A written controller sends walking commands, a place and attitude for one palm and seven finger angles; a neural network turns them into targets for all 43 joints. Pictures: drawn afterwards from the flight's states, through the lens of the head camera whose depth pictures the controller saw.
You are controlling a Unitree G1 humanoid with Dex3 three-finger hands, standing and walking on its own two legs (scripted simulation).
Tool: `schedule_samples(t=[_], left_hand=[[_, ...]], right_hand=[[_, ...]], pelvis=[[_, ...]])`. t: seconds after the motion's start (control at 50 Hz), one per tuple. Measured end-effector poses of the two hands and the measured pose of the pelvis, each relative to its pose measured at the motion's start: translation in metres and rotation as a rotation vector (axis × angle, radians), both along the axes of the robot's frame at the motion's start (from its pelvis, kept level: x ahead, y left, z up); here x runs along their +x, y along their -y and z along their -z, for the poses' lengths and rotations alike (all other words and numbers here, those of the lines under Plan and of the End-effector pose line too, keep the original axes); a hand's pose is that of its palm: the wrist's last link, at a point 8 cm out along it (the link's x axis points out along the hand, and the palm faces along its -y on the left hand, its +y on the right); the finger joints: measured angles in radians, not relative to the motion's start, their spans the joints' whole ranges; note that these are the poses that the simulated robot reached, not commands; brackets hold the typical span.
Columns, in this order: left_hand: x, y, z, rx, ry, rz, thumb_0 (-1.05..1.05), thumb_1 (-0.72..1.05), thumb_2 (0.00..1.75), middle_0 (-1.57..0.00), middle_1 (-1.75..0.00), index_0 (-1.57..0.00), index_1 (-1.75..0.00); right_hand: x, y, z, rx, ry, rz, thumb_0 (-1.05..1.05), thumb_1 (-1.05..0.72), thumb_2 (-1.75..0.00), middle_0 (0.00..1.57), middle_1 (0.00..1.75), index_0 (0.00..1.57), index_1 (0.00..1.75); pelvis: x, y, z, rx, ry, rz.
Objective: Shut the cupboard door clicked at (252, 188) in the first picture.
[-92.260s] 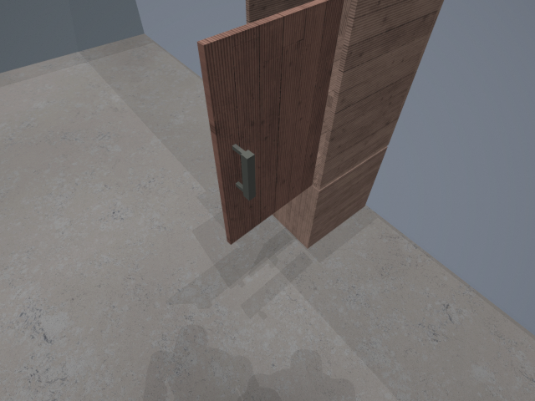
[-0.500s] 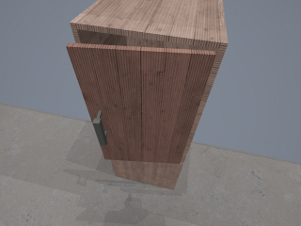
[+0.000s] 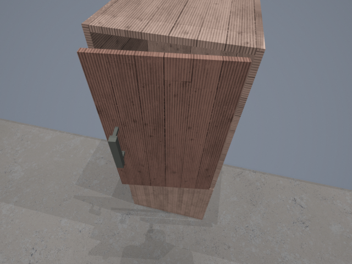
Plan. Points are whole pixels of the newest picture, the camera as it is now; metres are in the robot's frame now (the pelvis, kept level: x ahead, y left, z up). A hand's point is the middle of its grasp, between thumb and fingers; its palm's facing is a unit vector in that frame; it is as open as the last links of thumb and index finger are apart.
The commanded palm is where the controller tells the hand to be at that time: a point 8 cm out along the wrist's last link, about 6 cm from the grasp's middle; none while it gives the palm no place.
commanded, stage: look again from close up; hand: left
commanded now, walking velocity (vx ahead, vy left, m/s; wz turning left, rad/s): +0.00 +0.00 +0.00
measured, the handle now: (118, 147) +0.44 +0.21 -0.06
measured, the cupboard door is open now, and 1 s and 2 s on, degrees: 10 10 10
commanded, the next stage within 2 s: raise the hand and make a fist in 0.38 s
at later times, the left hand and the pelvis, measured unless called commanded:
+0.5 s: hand out of the picture -0.01 +0.16 -0.18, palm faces +0.03 -0.98 -0.17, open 7.4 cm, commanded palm +0.09 +0.21 -0.08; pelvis +0.00 +0.00 +0.00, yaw +0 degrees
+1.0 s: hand out of the picture +0.11 +0.18 -0.08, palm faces +0.12 -0.99 -0.04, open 5.7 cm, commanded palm +0.10 +0.22 -0.07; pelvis -0.06 +0.00 -0.12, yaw +2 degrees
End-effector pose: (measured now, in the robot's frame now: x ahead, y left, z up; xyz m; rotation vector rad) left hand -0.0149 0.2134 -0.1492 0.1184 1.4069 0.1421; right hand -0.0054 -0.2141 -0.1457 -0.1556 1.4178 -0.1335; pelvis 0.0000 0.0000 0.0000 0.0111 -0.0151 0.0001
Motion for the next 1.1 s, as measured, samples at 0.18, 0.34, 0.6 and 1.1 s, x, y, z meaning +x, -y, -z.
schedule_samples(t=[0.18, 0.34, 0.6, 1.1], left_hand=[[-0.002, 0.001, -0.001, -0.001, -0.001, -0.003, 0.00, 0.91, 0.90, -0.20, -0.30, -0.20, -0.30], [-0.003, 0.001, -0.001, 0.000, -0.001, -0.002, 0.00, 0.91, 0.90, -0.20, -0.30, -0.20, -0.30], [0.079, -0.029, -0.072, 0.117, 0.572, -0.080, 0.04, 0.96, 0.90, -0.21, -0.31, -0.21, -0.31], [0.115, -0.016, -0.090, -0.057, 1.463, 0.144, 0.02, 0.90, 0.91, -0.59, -0.73, -0.59, -0.73]], right_hand=[[-0.002, 0.000, 0.000, 0.003, -0.001, 0.001, 0.01, -0.92, -0.90, 0.20, 0.30, 0.20, 0.30], [-0.002, 0.001, 0.000, 0.001, 0.002, 0.001, 0.01, -0.92, -0.90, 0.20, 0.30, 0.20, 0.30], [0.035, 0.020, -0.011, -0.065, 0.361, -0.007, 0.02, -0.93, -0.89, 0.20, 0.30, 0.20, 0.30], [0.163, -0.028, 0.039, 0.029, 0.853, -0.273, 0.01, -0.91, -0.90, 0.20, 0.30, 0.20, 0.30]], pelvis=[[-0.001, 0.000, 0.000, 0.000, -0.001, 0.000], [-0.002, 0.001, 0.000, 0.001, 0.000, 0.001], [-0.011, -0.001, 0.009, -0.001, -0.024, -0.023], [-0.069, -0.003, 0.127, -0.069, -0.292, -0.051]])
